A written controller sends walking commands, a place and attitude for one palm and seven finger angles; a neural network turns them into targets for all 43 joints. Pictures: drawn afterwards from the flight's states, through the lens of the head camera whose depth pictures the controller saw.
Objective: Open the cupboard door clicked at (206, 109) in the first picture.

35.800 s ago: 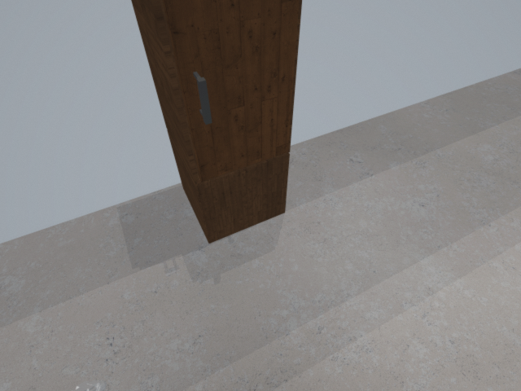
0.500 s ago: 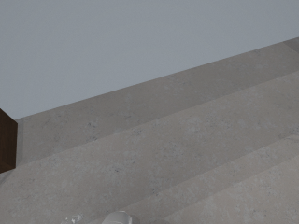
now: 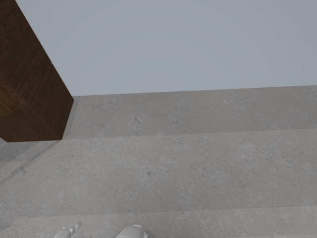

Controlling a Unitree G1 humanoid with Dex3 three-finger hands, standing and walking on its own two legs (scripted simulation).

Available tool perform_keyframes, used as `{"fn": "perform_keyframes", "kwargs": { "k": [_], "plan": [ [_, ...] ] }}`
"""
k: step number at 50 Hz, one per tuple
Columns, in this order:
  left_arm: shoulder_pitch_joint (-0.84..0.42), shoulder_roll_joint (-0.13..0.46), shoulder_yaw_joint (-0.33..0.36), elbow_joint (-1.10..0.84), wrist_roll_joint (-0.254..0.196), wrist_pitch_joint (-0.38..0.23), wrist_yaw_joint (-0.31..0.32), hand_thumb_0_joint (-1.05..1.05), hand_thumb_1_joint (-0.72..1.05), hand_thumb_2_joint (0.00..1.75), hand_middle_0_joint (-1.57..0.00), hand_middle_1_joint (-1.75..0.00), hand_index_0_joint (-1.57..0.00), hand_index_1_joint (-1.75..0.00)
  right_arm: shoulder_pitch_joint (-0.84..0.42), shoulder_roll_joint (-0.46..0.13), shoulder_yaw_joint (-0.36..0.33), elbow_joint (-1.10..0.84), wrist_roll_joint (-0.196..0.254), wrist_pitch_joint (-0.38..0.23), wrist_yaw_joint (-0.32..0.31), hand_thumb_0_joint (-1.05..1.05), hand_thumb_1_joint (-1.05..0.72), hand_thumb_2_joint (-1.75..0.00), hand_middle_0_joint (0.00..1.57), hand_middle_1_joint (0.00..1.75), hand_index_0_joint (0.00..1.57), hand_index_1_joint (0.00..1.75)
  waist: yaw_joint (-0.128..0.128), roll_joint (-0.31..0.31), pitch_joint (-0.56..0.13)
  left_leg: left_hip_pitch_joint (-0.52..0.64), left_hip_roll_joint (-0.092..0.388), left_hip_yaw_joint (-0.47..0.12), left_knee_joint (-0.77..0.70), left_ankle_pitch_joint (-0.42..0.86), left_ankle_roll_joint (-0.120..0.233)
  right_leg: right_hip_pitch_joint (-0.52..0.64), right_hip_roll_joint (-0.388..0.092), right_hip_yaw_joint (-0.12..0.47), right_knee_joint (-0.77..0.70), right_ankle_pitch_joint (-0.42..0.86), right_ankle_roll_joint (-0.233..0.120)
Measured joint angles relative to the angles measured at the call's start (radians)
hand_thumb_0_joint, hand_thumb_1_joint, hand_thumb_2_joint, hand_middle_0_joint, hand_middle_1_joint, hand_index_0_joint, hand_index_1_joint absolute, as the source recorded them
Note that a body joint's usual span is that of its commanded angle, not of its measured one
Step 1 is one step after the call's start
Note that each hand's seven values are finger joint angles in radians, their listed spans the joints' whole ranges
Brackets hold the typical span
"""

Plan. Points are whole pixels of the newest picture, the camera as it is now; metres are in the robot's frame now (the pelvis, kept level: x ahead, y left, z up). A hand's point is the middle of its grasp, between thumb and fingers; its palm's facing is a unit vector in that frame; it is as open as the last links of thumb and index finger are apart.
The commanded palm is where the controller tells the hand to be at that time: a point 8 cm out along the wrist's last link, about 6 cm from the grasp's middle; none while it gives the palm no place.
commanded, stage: turn to face it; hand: left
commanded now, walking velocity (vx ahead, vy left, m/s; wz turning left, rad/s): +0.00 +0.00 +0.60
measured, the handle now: out of the picture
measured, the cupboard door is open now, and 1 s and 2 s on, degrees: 43 43 43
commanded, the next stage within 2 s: take the last steps up to it in 1.24 s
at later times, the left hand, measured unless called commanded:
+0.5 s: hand out of the picture +0.04 +0.23 -0.16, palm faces +0.33 -0.91 -0.25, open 7.4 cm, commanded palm none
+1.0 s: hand out of the picture -0.03 +0.19 -0.18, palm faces +0.59 -0.78 -0.20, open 7.4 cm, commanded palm none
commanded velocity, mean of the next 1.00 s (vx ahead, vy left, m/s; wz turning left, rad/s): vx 0.00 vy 0.00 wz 0.53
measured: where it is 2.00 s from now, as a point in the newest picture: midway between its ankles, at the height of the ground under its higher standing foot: outside the picture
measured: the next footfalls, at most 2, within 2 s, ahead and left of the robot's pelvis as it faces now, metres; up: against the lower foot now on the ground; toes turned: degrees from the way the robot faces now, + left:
left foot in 0.28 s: +0.03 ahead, +0.13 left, +0.00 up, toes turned +16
right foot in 0.60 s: +0.12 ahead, -0.13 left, +0.00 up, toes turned +19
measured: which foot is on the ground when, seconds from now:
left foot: up 0.00-0.26, down 0.28-0.60, up 0.62-0.90, down 0.92-1.00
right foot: down 0.00-0.28, up 0.30-0.58, down 0.60-0.92, up 0.94-1.00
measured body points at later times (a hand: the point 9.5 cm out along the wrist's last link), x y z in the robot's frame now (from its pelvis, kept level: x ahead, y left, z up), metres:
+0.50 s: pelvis +0.02 -0.01 +0.01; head +0.07 +0.03 +0.45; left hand +0.02 +0.28 -0.14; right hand +0.19 -0.22 -0.13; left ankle -0.01 +0.12 -0.73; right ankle +0.06 -0.15 -0.68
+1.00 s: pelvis +0.04 -0.01 +0.00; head +0.07 +0.05 +0.44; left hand -0.07 +0.23 -0.16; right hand +0.28 -0.16 -0.12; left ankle -0.02 +0.07 -0.73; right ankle +0.08 -0.15 -0.68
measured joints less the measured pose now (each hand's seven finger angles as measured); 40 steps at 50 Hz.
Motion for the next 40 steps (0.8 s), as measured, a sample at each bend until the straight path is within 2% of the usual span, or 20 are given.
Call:
{"fn": "perform_keyframes", "kwargs": {
  "k": [2, 3, 5, 10, 12, 13, 14, 15, 16, 19, 21, 25, 29, 30, 31, 33, 35, 36, 38, 40],
  "plan": [
    [0.015, -0.017, -0.006, 0.002, 0.001, 0.003, 0.006, 0.01, 0.90, 0.90, -0.20, -0.30, -0.20, -0.30, -0.008, -0.009, -0.008, 0.006, -0.001, 0.008, 0.006, 0.00, -0.91, -0.90, 0.20, 0.30, 0.20, 0.30, -0.005, 0.002, 0.002, -0.052, 0.005, 0.038, 0.188, -0.002, -0.006, 0.029, -0.013, -0.026, -0.027, -0.003, -0.003],
    [0.022, -0.023, -0.009, 0.006, 0.001, 0.005, 0.008, 0.01, 0.90, 0.90, -0.20, -0.30, -0.20, -0.30, -0.011, -0.010, -0.009, 0.008, 0.000, 0.010, 0.009, 0.00, -0.91, -0.90, 0.20, 0.30, 0.20, 0.30, -0.008, -0.003, 0.002, -0.062, 0.012, 0.059, 0.231, 0.006, -0.012, 0.044, -0.020, -0.038, -0.048, 0.002, -0.003],
    [0.032, -0.031, -0.014, 0.013, 0.002, 0.004, 0.008, 0.01, 0.90, 0.90, -0.20, -0.30, -0.20, -0.30, -0.017, -0.005, -0.007, 0.007, 0.002, 0.009, 0.014, 0.00, -0.91, -0.90, 0.20, 0.30, 0.19, 0.30, -0.013, -0.023, 0.003, -0.052, 0.027, 0.099, 0.220, 0.009, -0.024, 0.070, -0.037, -0.061, -0.084, 0.014, -0.002],
    [0.047, -0.040, -0.022, 0.024, 0.005, -0.006, 0.001, 0.01, 0.90, 0.90, -0.21, -0.30, -0.20, -0.30, -0.041, 0.009, 0.007, 0.000, 0.008, 0.002, 0.019, 0.00, -0.91, -0.90, 0.19, 0.30, 0.19, 0.30, 0.003, -0.069, 0.017, 0.045, 0.040, 0.162, -0.033, 0.001, -0.027, 0.095, -0.074, -0.121, -0.097, 0.006, 0.008],
    [0.055, -0.036, -0.018, 0.030, 0.004, -0.006, -0.002, 0.01, 0.90, 0.90, -0.21, -0.30, -0.20, -0.30, -0.052, 0.013, 0.013, -0.007, 0.009, -0.006, 0.020, 0.00, -0.91, -0.90, 0.19, 0.30, 0.19, 0.30, 0.010, -0.082, 0.021, 0.095, 0.037, 0.177, -0.157, 0.047, -0.019, 0.087, -0.088, -0.145, -0.062, -0.017, 0.018],
    [0.062, -0.033, -0.016, 0.032, 0.000, -0.004, -0.004, 0.01, 0.90, 0.90, -0.21, -0.30, -0.21, -0.30, -0.056, 0.013, 0.016, -0.014, 0.008, -0.012, 0.020, 0.00, -0.91, -0.90, 0.19, 0.30, 0.19, 0.30, 0.011, -0.085, 0.019, 0.128, 0.035, 0.181, -0.235, 0.106, -0.011, 0.076, -0.096, -0.155, -0.029, -0.037, 0.025],
    [0.073, -0.032, -0.012, 0.033, -0.004, 0.002, -0.007, 0.01, 0.90, 0.90, -0.21, -0.30, -0.21, -0.30, -0.054, 0.006, 0.018, -0.025, 0.005, -0.022, 0.022, 0.00, -0.91, -0.90, 0.19, 0.30, 0.19, 0.30, 0.010, -0.074, 0.008, 0.148, 0.042, 0.169, -0.295, 0.177, 0.025, 0.049, -0.096, -0.165, 0.028, -0.059, 0.034],
    [0.068, -0.023, -0.009, 0.040, -0.007, 0.013, -0.007, 0.01, 0.90, 0.90, -0.21, -0.30, -0.21, -0.30, -0.059, 0.010, 0.017, -0.029, 0.003, -0.032, 0.018, 0.00, -0.91, -0.90, 0.19, 0.30, 0.19, 0.30, 0.008, -0.083, 0.009, 0.132, 0.033, 0.160, -0.276, 0.173, 0.053, 0.010, -0.100, -0.138, 0.117, -0.135, 0.050],
    [0.058, -0.011, -0.006, 0.045, -0.006, 0.028, -0.005, 0.01, 0.90, 0.90, -0.21, -0.30, -0.21, -0.30, -0.063, 0.017, 0.020, -0.031, 0.001, -0.039, 0.014, 0.00, -0.91, -0.90, 0.19, 0.30, 0.19, 0.30, 0.010, -0.094, 0.017, 0.121, 0.026, 0.152, -0.251, 0.154, 0.065, -0.032, -0.092, -0.094, 0.218, -0.196, 0.060],
    [0.023, 0.013, 0.006, 0.062, -0.007, 0.050, 0.000, 0.01, 0.90, 0.90, -0.21, -0.30, -0.20, -0.30, -0.050, 0.031, 0.030, -0.036, -0.004, -0.051, -0.004, 0.00, -0.91, -0.90, 0.20, 0.30, 0.20, 0.30, 0.011, -0.097, 0.023, 0.122, 0.020, 0.112, -0.263, 0.143, 0.059, -0.133, -0.050, -0.006, 0.429, -0.209, 0.077],
    [0.005, 0.020, 0.012, 0.057, -0.008, 0.051, -0.003, 0.01, 0.90, 0.90, -0.20, -0.30, -0.20, -0.30, -0.038, 0.035, 0.033, -0.030, -0.005, -0.049, -0.011, 0.00, -0.91, -0.90, 0.20, 0.30, 0.20, 0.30, 0.013, -0.086, 0.023, 0.136, 0.021, 0.085, -0.301, 0.168, 0.047, -0.163, -0.035, 0.021, 0.455, -0.169, 0.082],
    [-0.016, 0.022, 0.012, 0.032, -0.012, 0.041, -0.008, 0.01, 0.91, 0.90, -0.20, -0.30, -0.20, -0.30, -0.018, 0.033, 0.031, -0.012, -0.008, -0.040, -0.012, 0.00, -0.91, -0.90, 0.20, 0.30, 0.20, 0.30, 0.011, -0.054, 0.015, 0.153, 0.025, 0.035, -0.343, 0.195, 0.035, -0.137, -0.013, 0.043, 0.306, -0.140, 0.080],
    [-0.024, 0.020, 0.007, 0.007, -0.014, 0.021, -0.010, 0.01, 0.91, 0.90, -0.20, -0.30, -0.20, -0.30, -0.001, 0.027, 0.021, -0.002, -0.004, -0.024, -0.009, 0.00, -0.91, -0.90, 0.20, 0.30, 0.20, 0.30, 0.000, -0.024, 0.000, 0.134, 0.022, -0.017, -0.309, 0.180, 0.009, -0.029, 0.015, 0.036, 0.043, -0.041, 0.070],
    [-0.016, 0.024, 0.005, -0.004, -0.010, 0.010, -0.009, 0.01, 0.91, 0.90, -0.20, -0.30, -0.20, -0.30, 0.008, 0.026, 0.018, -0.005, 0.000, -0.019, -0.007, 0.00, -0.91, -0.90, 0.20, 0.30, 0.20, 0.30, 0.001, -0.031, -0.013, 0.114, 0.008, -0.022, -0.277, 0.164, 0.005, 0.006, 0.008, 0.039, -0.044, -0.009, 0.054],
    [-0.018, 0.016, 0.005, -0.005, -0.005, 0.001, -0.005, 0.01, 0.91, 0.90, -0.20, -0.30, -0.20, -0.30, 0.004, 0.018, 0.011, -0.002, 0.003, -0.014, -0.005, 0.00, -0.91, -0.90, 0.20, 0.30, 0.20, 0.30, 0.003, -0.020, -0.010, 0.086, 0.007, -0.025, -0.205, 0.092, 0.002, 0.004, 0.009, 0.031, -0.041, 0.003, 0.035],
    [-0.017, -0.005, -0.004, -0.004, 0.000, -0.004, 0.001, 0.01, 0.90, 0.90, -0.20, -0.30, -0.20, -0.30, -0.005, 0.000, -0.002, 0.005, 0.002, -0.001, -0.001, 0.00, -0.91, -0.90, 0.20, 0.30, 0.20, 0.30, -0.006, 0.003, 0.002, 0.017, 0.000, -0.005, 0.013, -0.015, 0.001, 0.014, 0.001, 0.000, -0.020, 0.001, 0.014],
    [-0.005, -0.020, -0.011, -0.003, 0.000, -0.003, 0.006, 0.01, 0.90, 0.90, -0.20, -0.30, -0.20, -0.30, -0.013, -0.009, -0.009, 0.012, 0.001, 0.007, 0.005, 0.00, -0.91, -0.90, 0.20, 0.30, 0.20, 0.30, -0.012, 0.005, 0.007, -0.036, 0.006, 0.037, 0.191, -0.015, -0.007, 0.040, -0.012, -0.025, -0.040, 0.005, 0.010],
    [0.002, -0.025, -0.014, -0.001, 0.001, 0.000, 0.007, 0.01, 0.90, 0.90, -0.20, -0.30, -0.20, -0.30, -0.016, -0.008, -0.010, 0.013, 0.002, 0.009, 0.009, 0.00, -0.91, -0.90, 0.20, 0.30, 0.20, 0.30, -0.015, -0.001, 0.007, -0.046, 0.012, 0.059, 0.230, -0.007, -0.012, 0.054, -0.020, -0.037, -0.056, 0.010, 0.011],
    [0.013, -0.031, -0.017, 0.007, 0.003, 0.002, 0.008, 0.01, 0.90, 0.90, -0.20, -0.30, -0.20, -0.30, -0.017, -0.002, -0.008, 0.013, 0.003, 0.010, 0.015, 0.00, -0.91, -0.90, 0.20, 0.30, 0.19, 0.30, -0.019, -0.023, 0.004, -0.036, 0.027, 0.101, 0.209, -0.003, -0.022, 0.076, -0.039, -0.059, -0.084, 0.017, 0.013],
    [0.022, -0.034, -0.019, 0.013, 0.005, 0.000, 0.005, 0.01, 0.90, 0.90, -0.20, -0.30, -0.20, -0.30, -0.019, 0.007, -0.003, 0.010, 0.005, 0.008, 0.018, 0.00, -0.91, -0.90, 0.19, 0.30, 0.19, 0.30, -0.015, -0.046, 0.004, -0.002, 0.035, 0.133, 0.112, -0.007, -0.026, 0.089, -0.057, -0.080, -0.099, 0.018, 0.017]
  ]
}}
